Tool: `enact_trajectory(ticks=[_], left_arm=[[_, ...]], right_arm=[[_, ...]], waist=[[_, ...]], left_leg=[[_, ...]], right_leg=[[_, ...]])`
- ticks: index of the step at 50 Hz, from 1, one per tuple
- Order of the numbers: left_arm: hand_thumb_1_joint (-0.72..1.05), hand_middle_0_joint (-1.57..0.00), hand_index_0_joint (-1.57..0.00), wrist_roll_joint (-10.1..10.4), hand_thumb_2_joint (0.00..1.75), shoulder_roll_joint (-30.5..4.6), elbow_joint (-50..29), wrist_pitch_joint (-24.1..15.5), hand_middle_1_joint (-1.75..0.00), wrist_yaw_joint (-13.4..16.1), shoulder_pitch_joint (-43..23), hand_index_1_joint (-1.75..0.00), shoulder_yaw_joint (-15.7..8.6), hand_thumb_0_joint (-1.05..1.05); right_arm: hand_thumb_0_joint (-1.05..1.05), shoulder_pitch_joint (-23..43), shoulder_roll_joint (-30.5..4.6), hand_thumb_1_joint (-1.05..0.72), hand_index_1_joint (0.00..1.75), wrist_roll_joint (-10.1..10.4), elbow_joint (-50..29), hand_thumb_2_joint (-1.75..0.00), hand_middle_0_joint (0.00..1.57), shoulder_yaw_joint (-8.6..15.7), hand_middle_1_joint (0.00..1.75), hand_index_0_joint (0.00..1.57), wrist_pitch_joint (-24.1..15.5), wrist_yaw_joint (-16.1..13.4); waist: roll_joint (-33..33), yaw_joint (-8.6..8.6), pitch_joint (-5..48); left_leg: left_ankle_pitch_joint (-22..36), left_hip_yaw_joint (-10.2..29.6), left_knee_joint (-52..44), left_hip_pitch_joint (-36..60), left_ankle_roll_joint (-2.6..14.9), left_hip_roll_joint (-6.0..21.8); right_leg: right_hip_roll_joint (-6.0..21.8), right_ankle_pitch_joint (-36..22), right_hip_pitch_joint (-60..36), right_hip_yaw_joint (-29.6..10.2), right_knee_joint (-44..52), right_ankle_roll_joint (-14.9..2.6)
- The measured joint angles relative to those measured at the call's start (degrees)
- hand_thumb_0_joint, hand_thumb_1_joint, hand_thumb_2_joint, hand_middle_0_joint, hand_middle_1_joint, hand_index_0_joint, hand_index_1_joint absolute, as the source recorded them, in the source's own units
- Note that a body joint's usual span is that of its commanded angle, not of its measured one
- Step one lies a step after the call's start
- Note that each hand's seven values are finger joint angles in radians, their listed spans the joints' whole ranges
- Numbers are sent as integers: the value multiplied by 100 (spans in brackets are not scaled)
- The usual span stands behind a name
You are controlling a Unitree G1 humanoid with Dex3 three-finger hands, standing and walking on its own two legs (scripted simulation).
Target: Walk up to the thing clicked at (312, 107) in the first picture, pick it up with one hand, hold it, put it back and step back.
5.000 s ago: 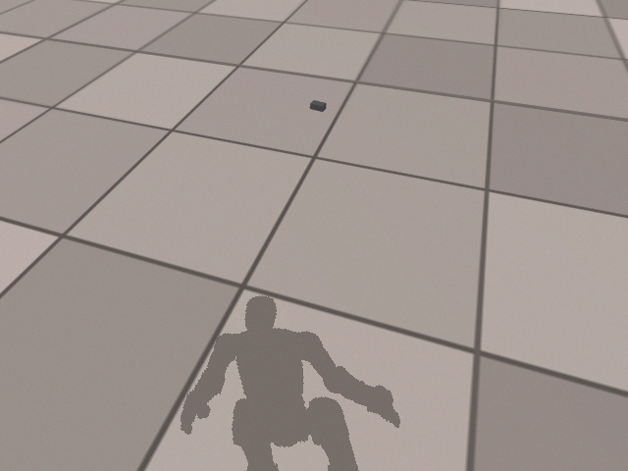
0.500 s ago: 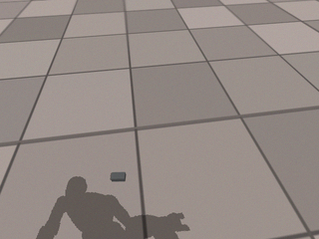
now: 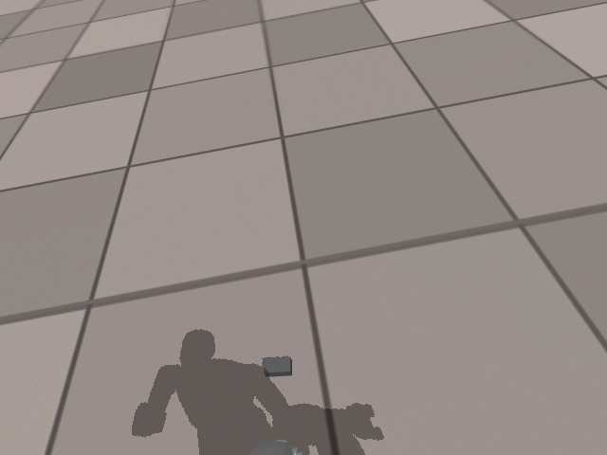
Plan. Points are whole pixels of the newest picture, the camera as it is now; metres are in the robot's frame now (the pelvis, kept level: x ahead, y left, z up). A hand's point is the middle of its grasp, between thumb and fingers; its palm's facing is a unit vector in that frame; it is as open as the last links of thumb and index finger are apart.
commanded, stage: walk up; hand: left
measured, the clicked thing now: (278, 367) +0.54 +0.21 -0.74
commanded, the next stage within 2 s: none
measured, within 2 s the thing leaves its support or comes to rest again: neither
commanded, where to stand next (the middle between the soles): +0.14 +0.04 m, yaw -2 degrees
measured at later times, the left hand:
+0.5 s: hand out of the picture +0.14 +0.36 -0.17, palm faces -0.09 -0.93 -0.35, open 7.4 cm
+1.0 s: hand (144, 445) +0.20 +0.29 -0.14, palm faces -0.08 -0.93 -0.35, open 7.4 cm
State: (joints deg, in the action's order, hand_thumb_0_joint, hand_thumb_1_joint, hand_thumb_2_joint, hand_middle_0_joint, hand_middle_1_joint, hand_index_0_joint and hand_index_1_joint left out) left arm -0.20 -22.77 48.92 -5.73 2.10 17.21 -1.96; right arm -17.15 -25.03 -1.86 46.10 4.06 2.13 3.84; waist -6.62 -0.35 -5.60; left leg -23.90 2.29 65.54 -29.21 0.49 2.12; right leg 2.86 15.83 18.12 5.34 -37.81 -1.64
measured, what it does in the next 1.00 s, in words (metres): steps on the spot: left foot, then right foot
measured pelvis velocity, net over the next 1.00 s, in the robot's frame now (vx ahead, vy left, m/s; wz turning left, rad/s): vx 0.07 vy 0.04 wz -0.04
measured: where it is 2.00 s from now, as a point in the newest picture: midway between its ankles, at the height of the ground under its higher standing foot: outside the picture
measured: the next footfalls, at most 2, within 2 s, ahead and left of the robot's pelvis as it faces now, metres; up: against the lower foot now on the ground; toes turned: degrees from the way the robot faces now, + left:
left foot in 0.18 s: +0.16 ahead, +0.23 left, +0.00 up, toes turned +2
right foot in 0.56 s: +0.12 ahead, -0.05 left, +0.00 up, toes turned -3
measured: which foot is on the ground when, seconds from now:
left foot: up 0.00-0.16, down 0.18-1.00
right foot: down 0.00-0.22, up 0.24-0.54, down 0.56-1.00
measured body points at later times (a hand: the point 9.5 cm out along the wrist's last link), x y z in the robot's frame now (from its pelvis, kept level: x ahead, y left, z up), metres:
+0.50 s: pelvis +0.07 +0.09 -0.01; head +0.10 +0.11 +0.44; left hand +0.14 +0.41 -0.15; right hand +0.12 -0.24 -0.11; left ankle +0.12 +0.22 -0.72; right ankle +0.09 -0.05 -0.71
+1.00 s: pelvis +0.07 +0.04 +0.00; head +0.09 +0.03 +0.45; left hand +0.20 +0.34 -0.12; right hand +0.12 -0.29 -0.12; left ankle +0.11 +0.19 -0.72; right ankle +0.09 -0.05 -0.72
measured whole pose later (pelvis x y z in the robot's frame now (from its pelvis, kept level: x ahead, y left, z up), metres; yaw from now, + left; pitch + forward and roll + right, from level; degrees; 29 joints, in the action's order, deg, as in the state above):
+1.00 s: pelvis +0.07 +0.04 +0.00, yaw -2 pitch -2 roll +2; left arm -1.1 -21.6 54.3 1.6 -2.1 6.3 -1.8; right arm -10.5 -23.6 -0.4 58.8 1.0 -3.1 -1.9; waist 1.9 0.5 -4.5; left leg -17.3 -1.7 37.6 -18.1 -1.4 1.9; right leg 1.3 21.3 19.7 2.3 -42.8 -2.6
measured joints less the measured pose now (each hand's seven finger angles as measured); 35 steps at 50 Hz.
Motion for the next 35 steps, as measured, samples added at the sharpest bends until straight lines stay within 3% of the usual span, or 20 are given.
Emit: enact_trajectory(ticks=[6, 9, 10, 11, 13, 16, 20, 27, 29, 31, 34, 35], left_arm=[[90, -21, -21, -140, 90, -177, 56, 121, -30, -113, 220, -30, -43, 1], [90, -21, -21, -134, 90, -303, 89, 246, -30, -164, 205, -30, -53, 1], [90, -21, -21, -123, 90, -354, 123, 308, -30, -164, 165, -30, -57, 1], [90, -21, -21, -111, 90, -403, 174, 383, -30, -155, 98, -30, -75, 1], [90, -21, -21, -68, 90, -386, 275, 513, -30, -123, 18, -30, -79, 1], [91, -20, -20, -45, 90, -343, 466, 568, -30, -137, -86, -30, -18, 1], [91, -20, -20, -17, 90, -251, 575, 586, -30, -223, -240, -30, -33, 1], [91, -21, -21, -90, 90, -115, 603, 726, -30, -333, -484, -30, -102, 1], [91, -21, -21, -119, 90, -54, 635, 712, -30, -329, -591, -30, -142, 1], [91, -21, -21, -152, 90, -5, 595, 668, -30, -337, -649, -30, -146, 1], [91, -21, -21, -124, 90, -35, 523, 681, -30, -363, -685, -30, -125, 1], [90, -21, -21, -117, 90, -18, 512, 709, -30, -368, -702, -30, -107, 1]], right_arm=[[0, 272, -157, -91, 30, 100, 68, -90, 20, 144, 30, 20, -59, -1], [0, 316, -154, -91, 30, 136, 243, -90, 20, 127, 30, 20, -157, -80], [0, 344, -112, -91, 30, 130, 321, -90, 20, 128, 30, 20, -209, -134], [0, 384, -22, -91, 30, 106, 385, -90, 20, 115, 30, 20, -254, -187], [0, 382, 110, -91, 30, 77, 423, -90, 20, 13, 30, 20, -341, -224], [0, 362, 299, -91, 30, 73, 497, -90, 20, -130, 30, 20, -395, -246], [0, 280, 384, -91, 30, 64, 546, -90, 21, -239, 30, 20, -514, -324], [0, 300, 174, -90, 30, 85, 603, -90, 21, -199, 30, 21, -475, -483], [0, 371, 82, -90, 30, 113, 646, -90, 21, -180, 30, 21, -431, -522], [1, 419, 58, -90, 30, 167, 722, -90, 21, -176, 30, 20, -373, -573], [1, 508, 117, -91, 30, 205, 870, -90, 21, -221, 30, 20, -387, -612], [1, 509, 99, -91, 30, 212, 894, -90, 21, -229, 30, 20, -434, -604]], waist=[[106, -140, 83], [295, -223, 135], [438, -211, 128], [662, -209, 69], [835, -181, 48], [948, -52, 61], [1093, 52, 20], [928, 120, -24], [704, 129, -92], [529, 132, -103], [694, 26, -40], [670, 34, 0]], left_leg=[[645, -4, -1441, -29, -112, 433], [1013, -162, -2319, 429, -138, 381], [853, -222, -2391, 520, -230, 273], [743, -332, -2255, 518, -265, 136], [564, -414, -1983, 456, -239, 108], [515, -408, -2036, 537, -136, 177], [581, -474, -2289, 694, -138, 152], [395, -545, -2082, 601, -187, 216], [309, -446, -1918, 546, -252, 351], [295, -293, -1839, 503, -151, 392], [-103, -407, -1909, 655, 20, 83], [146, -431, -2146, 765, 62, 36]], right_leg=[[266, 210, -104, -184, -60, 189], [400, 516, 77, -317, -492, 267], [511, 678, 182, -389, -751, 257], [633, 853, 281, -553, -1026, 134], [403, 1221, 515, -871, -1640, 38], [110, 1284, 783, -744, -2201, 16], [86, 1130, 868, -589, -1879, 41], [15, 920, 514, -427, -1028, 24], [-126, 637, 356, -324, -782, 99], [-208, 628, 294, -213, -713, 112], [-67, 690, 341, -376, -784, 64], [-57, 695, 343, -370, -778, 70]])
